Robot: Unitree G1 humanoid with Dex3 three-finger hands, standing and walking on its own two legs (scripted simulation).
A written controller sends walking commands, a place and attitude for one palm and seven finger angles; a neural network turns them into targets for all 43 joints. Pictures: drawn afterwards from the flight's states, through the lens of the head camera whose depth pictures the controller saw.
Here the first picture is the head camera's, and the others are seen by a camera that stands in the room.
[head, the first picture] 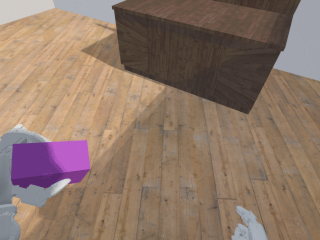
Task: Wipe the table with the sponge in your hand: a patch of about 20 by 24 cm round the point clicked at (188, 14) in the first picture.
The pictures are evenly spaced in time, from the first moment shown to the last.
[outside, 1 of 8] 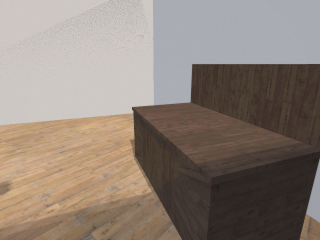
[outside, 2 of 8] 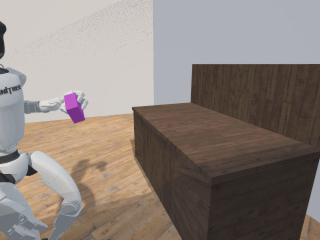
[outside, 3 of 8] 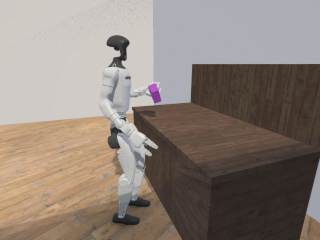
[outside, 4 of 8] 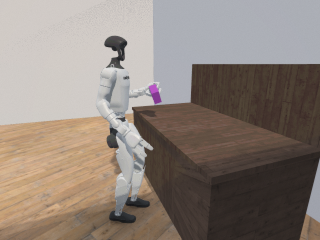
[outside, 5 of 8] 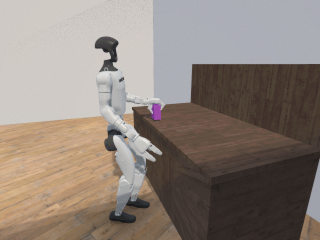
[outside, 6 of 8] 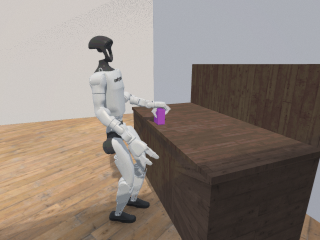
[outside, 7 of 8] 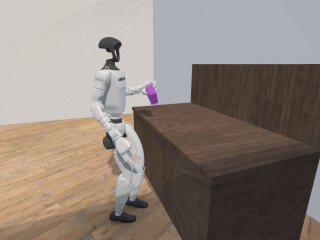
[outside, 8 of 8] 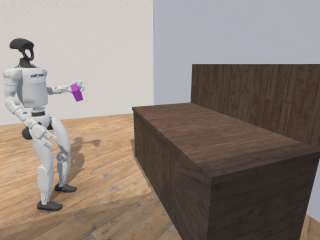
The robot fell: no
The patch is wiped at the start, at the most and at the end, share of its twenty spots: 0.00 0.95 0.95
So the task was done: yes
